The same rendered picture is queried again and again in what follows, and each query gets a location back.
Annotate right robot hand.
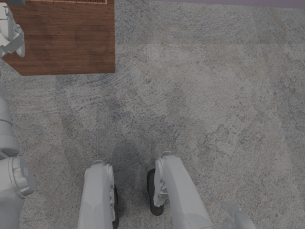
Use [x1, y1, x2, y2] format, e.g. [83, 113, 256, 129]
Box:
[221, 201, 256, 229]

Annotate robot left forearm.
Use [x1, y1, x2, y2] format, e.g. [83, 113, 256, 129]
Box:
[0, 71, 20, 160]

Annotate right robot foot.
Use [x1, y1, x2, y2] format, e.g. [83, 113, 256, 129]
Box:
[147, 169, 164, 216]

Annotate robot left upper arm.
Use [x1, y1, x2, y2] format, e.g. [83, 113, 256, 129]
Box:
[0, 156, 36, 229]

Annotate right robot thigh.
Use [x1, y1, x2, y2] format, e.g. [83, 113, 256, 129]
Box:
[155, 155, 213, 229]

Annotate cabinet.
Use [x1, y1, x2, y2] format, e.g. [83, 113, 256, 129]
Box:
[0, 0, 115, 76]

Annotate left robot hand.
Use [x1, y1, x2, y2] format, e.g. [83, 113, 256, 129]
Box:
[0, 2, 25, 59]

